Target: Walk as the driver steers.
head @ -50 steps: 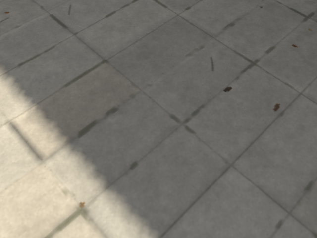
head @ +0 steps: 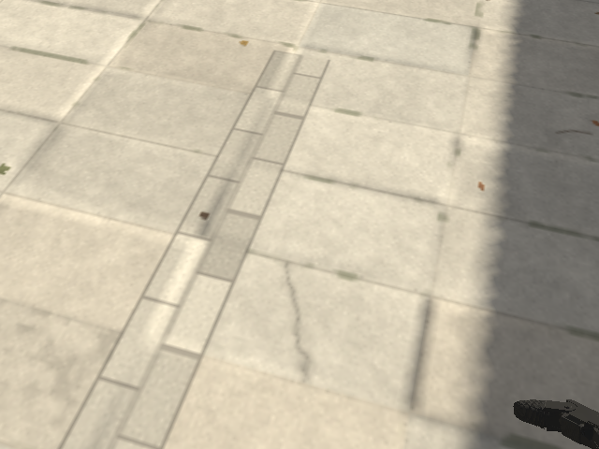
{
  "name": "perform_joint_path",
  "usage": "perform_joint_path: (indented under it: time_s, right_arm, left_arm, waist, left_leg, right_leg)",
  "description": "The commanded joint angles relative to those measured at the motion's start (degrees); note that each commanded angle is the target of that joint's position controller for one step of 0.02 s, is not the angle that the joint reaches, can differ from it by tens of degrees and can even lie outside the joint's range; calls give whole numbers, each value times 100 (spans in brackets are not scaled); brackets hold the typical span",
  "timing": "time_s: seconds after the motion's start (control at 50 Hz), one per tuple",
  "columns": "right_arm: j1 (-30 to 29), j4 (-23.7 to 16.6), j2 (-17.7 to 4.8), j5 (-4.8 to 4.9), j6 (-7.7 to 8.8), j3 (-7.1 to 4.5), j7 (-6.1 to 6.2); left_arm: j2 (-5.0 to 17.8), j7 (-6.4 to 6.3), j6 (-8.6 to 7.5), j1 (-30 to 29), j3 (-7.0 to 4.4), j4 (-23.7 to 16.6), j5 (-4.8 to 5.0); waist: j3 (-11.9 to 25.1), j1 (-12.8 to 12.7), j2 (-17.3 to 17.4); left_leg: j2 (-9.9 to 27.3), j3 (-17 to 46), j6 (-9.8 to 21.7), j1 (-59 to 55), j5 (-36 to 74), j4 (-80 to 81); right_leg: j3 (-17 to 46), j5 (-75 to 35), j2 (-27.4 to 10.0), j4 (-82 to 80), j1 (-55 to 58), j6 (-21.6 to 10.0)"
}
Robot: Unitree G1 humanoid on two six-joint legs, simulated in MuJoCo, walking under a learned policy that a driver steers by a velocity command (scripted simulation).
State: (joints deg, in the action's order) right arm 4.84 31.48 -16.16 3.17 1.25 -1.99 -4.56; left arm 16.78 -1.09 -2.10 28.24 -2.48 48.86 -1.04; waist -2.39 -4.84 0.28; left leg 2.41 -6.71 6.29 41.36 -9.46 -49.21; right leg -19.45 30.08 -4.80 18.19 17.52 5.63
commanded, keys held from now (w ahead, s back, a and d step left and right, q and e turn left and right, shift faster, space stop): w+q+shift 0.12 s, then w+shift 0.42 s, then shift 0.08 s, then q+shift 0.38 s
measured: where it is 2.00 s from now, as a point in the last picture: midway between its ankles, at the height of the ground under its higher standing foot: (252, 250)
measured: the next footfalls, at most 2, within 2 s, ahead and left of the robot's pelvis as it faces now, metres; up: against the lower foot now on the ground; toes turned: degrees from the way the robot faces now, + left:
left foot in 0.02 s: +0.20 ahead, +0.08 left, +0.00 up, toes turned +7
right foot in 0.48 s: +0.71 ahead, +0.00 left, +0.00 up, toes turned +18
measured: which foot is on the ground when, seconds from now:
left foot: up 0.00-0.00, down 0.02-0.50, up 0.52-0.90, down 0.92-1.00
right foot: down 0.00-0.00, up 0.02-0.46, down 0.48-0.92, up 0.94-1.00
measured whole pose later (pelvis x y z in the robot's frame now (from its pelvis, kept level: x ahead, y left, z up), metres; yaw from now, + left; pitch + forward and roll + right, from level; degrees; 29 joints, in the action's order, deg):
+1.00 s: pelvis +0.80 +0.15 +0.02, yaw +32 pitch +0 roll -1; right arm 8.6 36.5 -18.3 -0.4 2.4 -4.0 -2.5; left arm 17.5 -1.1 -2.1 8.9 -1.8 39.7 -0.2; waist -5.6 0.3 -0.2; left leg -8.0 2.9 6.8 29.3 -3.8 -32.8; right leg 1.8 30.0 4.3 72.6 -19.9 1.8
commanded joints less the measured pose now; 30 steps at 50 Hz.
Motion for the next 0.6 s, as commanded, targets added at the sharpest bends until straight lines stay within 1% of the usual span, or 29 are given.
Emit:
perform_joint_path:
  time_s: [0.02,0.04,0.06,0.08,0.1,0.12,0.14,0.16,0.18,0.2,0.22,0.24,0.28,0.3,0.32,0.34,0.36,0.38,0.4,0.42,0.44,0.46,0.48,0.5,0.52,0.54,0.56,0.58,0.6]
  right_arm:
    - [2485,216,-1555,57,-5,-767,103]
    - [2634,529,-1769,71,-75,-759,231]
    - [2401,187,-1957,-39,85,-741,222]
    - [2600,234,-1410,-125,226,-633,209]
    - [2547,359,-1279,-222,342,-584,213]
    - [2112,326,-1130,-254,421,-518,201]
    - [1622,280,-871,-304,448,-429,225]
    - [1307,219,-717,-373,447,-358,262]
    - [1160,260,-566,-316,436,-312,297]
    - [1198,355,-454,-247,430,-258,346]
    - [1265,438,-436,-215,442,-233,398]
    - [1315,522,-447,-221,448,-222,459]
    - [1463,695,-450,-232,447,-208,536]
    - [1733,813,-562,-212,474,-240,534]
    - [1916,902,-701,-183,504,-274,513]
    - [2013,985,-783,-140,522,-295,498]
    - [2093,1081,-790,-120,513,-297,497]
    - [2178,1188,-757,-127,475,-293,511]
    - [2242,1282,-737,-162,419,-289,534]
    - [2234,1326,-807,-225,366,-306,554]
    - [2168,1349,-957,-350,308,-338,550]
    - [1947,1353,-1161,-494,242,-382,523]
    - [1467,1216,-1131,-569,202,-347,507]
    - [2686,1176,-51,-469,288,-101,478]
    - [2902,1265,0,-129,393,78,394]
    - [1941,1113,-594,97,419,-67,398]
    - [1067,875,-759,25,480,-59,393]
    - [582,729,-628,-119,541,-33,393]
    - [627,716,-536,-167,538,-54,384]
  left_arm:
    - [1590,-79,-103,-849,-369,-673,105]
    - [530,-45,-258,-659,-82,-804,-55]
    - [341,-24,-581,-590,69,-1463,220]
    - [997,-11,-821,-1565,-43,-1639,335]
    - [907,-13,-898,-1938,-28,-1812,454]
    - [756,-29,-899,-1886,15,-1689,338]
    - [682,1,-813,-1590,-8,-1516,233]
    - [674,68,-687,-1260,-20,-1397,224]
    - [692,102,-581,-1182,-36,-1327,165]
    - [659,127,-507,-1272,-27,-1336,101]
    - [543,143,-475,-1597,24,-1462,19]
    - [428,158,-482,-2010,79,-1629,-42]
    - [145,231,-548,-2641,183,-1779,-64]
    - [47,263,-591,-2957,219,-1853,-25]
    - [99,266,-621,-3183,190,-1924,58]
    - [223,267,-634,-3356,142,-2004,145]
    - [349,276,-637,-3507,93,-2069,205]
    - [449,295,-644,-3582,48,-2109,234]
    - [542,311,-649,-3532,-6,-2115,237]
    - [673,310,-644,-3287,-84,-2090,235]
    - [864,277,-605,-2775,-192,-2017,286]
    - [1067,206,-527,-1881,-307,-1897,385]
    - [1147,116,-404,-425,-339,-1619,400]
    - [1504,125,-420,207,-389,-1351,97]
    - [1187,283,-484,633,-348,-1119,93]
    - [689,223,-457,159,-260,-1178,90]
    - [559,198,-403,-245,-219,-1168,39]
    - [633,232,-411,-596,-209,-1142,-43]
    - [594,251,-457,-925,-178,-1152,-108]
  waist:
    - [1040,2057,-892]
    - [841,1461,726]
    - [2297,986,1773]
    - [2074,1489,646]
    - [1208,1258,276]
    - [686,849,-562]
    - [393,484,-635]
    - [214,199,-245]
    - [-4,130,-125]
    - [-203,124,-81]
    - [-398,214,-56]
    - [-587,348,35]
    - [-640,652,71]
    - [-614,881,60]
    - [-627,1026,103]
    - [-650,1093,204]
    - [-674,1128,290]
    - [-676,1111,342]
    - [-596,1027,406]
    - [-346,838,546]
    - [100,505,737]
    - [699,-94,957]
    - [1369,-914,992]
    - [2602,-178,-1207]
    - [3401,-314,-2490]
    - [2205,-468,-1705]
    - [1252,-447,-578]
    - [520,-184,152]
    - [279,196,146]
  left_leg:
    - [-824,-24,724,-4934,-36,954]
    - [64,1735,918,-6196,-462,1056]
    - [1203,5620,2261,-7356,-2786,2642]
    - [1252,5899,1765,-7070,-3082,3393]
    - [1198,5565,1595,-6207,-2648,3580]
    - [1026,4996,1463,-5118,-2014,3566]
    - [715,4260,1365,-4303,-1469,3514]
    - [535,3827,1377,-3714,-1237,3588]
    - [420,3448,1350,-3300,-938,3726]
    - [328,3018,1275,-2878,-567,3802]
    - [136,2569,1180,-2414,-119,3919]
    - [-62,2182,1093,-2084,390,3952]
    - [-388,1663,843,-1560,503,3920]
    - [-281,1733,813,-1446,201,4138]
    - [-128,1854,803,-1648,31,4247]
    - [22,1947,778,-2077,40,4247]
    - [169,2000,737,-2636,262,4171]
    - [318,2030,673,-3234,695,4035]
    - [458,2043,591,-3791,1441,3838]
    - [565,2060,498,-4269,2701,3468]
    - [625,2041,410,-4662,4199,2810]
    - [628,1950,307,-4716,5589,1753]
    - [493,1818,125,-3643,5475,59]
    - [-449,1750,-196,-1420,1122,-2804]
    - [-936,2083,-234,-489,-1691,-3716]
    - [-471,1776,-124,173,-1420,-3853]
    - [-263,1606,-92,142,-1228,-3593]
    - [-175,1485,-103,-52,-1243,-3253]
    - [43,1493,-162,-399,-1183,-2947]
  right_leg:
    - [439,-8869,-1049,3666,-2781,-831]
    - [737,-1150,-139,5828,-4804,-620]
    - [2165,112,843,7395,-6329,-532]
    - [2887,-715,440,7056,-6753,-754]
    - [2800,-967,351,6717,-6836,-831]
    - [2845,-1178,101,6254,-6431,-801]
    - [2886,-1348,-104,5826,-5991,-729]
    - [2872,-1444,-214,5636,-5713,-634]
    - [2728,-1460,-329,5326,-5640,-522]
    - [2543,-1549,-419,4989,-5561,-417]
    - [2299,-1837,-409,4549,-5449,-328]
    - [2079,-2357,-325,4008,-5388,-247]
    - [1789,-3812,-77,2692,-4675,-228]
    - [1672,-4431,76,2164,-4244,-266]
    - [1725,-4744,168,1756,-4119,-294]
    - [1832,-4802,201,1404,-4209,-347]
    - [1908,-4724,216,1128,-4430,-422]
    - [1952,-4579,233,918,-4665,-505]
    - [1924,-4341,300,828,-4763,-586]
    - [1827,-3924,459,904,-4590,-673]
    - [1696,-3394,646,1137,-4164,-796]
    - [1562,-2992,728,1418,-3293,-952]
    - [1814,-2694,281,1815,-1498,-1100]
    - [4389,-867,-1166,1845,1090,-2046]
    - [7068,1457,-1675,133,1733,-2353]
    - [6650,1636,-1570,-231,1083,-2066]
    - [5724,200,-1371,-240,-30,-1951]
    - [5040,-1494,-1152,-290,-1167,-1937]
    - [4462,-3089,-1042,-244,-1909,-1977]
Velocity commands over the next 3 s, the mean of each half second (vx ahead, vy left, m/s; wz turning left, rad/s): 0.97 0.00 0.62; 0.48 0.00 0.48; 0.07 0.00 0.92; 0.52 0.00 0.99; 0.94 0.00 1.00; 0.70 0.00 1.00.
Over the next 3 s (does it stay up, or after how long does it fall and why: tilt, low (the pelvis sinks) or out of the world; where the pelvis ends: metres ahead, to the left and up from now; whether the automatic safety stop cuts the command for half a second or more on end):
stays up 0.60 0.96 0.05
